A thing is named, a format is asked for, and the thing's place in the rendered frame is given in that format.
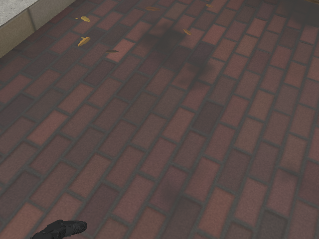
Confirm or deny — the robot left hand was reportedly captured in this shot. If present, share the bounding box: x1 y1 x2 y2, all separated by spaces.
30 219 88 239

